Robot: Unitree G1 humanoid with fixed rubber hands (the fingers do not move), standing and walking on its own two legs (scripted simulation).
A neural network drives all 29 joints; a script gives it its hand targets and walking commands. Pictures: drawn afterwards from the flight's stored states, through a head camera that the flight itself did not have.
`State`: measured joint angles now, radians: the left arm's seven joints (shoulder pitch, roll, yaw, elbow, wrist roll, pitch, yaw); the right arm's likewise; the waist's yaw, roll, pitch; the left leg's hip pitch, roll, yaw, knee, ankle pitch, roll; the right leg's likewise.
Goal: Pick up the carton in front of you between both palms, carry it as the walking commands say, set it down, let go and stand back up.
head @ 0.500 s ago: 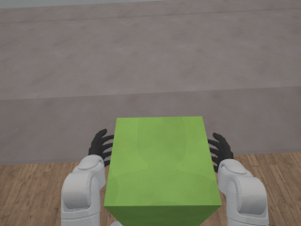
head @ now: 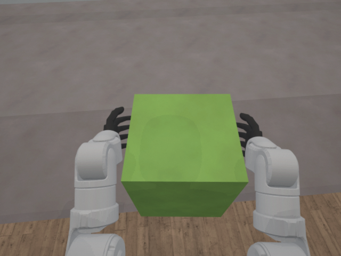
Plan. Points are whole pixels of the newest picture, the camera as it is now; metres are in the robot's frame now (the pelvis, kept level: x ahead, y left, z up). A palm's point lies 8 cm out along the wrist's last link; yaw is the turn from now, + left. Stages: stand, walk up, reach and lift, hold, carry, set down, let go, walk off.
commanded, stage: carry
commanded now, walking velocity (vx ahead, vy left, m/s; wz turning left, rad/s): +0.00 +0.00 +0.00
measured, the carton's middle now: (181, 160) +0.33 +0.00 +0.04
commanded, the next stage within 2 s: none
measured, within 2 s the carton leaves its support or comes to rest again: neither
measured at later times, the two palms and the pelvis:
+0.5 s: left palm (141, 101) +0.49 +0.10 +0.08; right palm (250, 107) +0.49 -0.20 +0.07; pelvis +0.13 -0.04 -0.02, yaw +0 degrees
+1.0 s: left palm (158, 43) +0.77 +0.07 +0.10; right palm (245, 49) +0.73 -0.23 +0.10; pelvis +0.39 -0.04 +0.00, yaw -1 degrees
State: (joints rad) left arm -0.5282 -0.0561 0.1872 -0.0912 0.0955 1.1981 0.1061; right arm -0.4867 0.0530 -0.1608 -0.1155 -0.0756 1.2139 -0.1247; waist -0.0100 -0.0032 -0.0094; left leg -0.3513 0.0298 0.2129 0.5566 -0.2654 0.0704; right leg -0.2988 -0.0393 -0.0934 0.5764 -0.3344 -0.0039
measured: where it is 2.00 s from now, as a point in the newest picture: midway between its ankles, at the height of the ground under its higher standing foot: (194, 148)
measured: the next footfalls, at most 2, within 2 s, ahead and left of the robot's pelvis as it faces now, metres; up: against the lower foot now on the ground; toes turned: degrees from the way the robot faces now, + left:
left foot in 0.72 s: +0.40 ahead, +0.01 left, +0.00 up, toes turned +4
right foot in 1.26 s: +0.77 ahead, -0.18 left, -0.11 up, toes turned -6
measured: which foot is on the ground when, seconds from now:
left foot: down 0.00-0.42, up 0.44-0.70, down 0.72-1.00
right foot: down 0.00-0.72, up 0.74-1.00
